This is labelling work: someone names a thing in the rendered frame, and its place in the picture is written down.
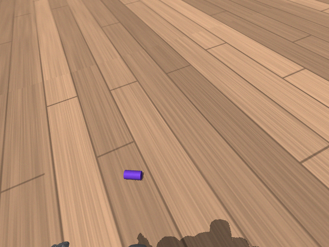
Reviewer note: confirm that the can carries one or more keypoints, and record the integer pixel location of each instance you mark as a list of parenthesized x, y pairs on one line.
[(132, 174)]

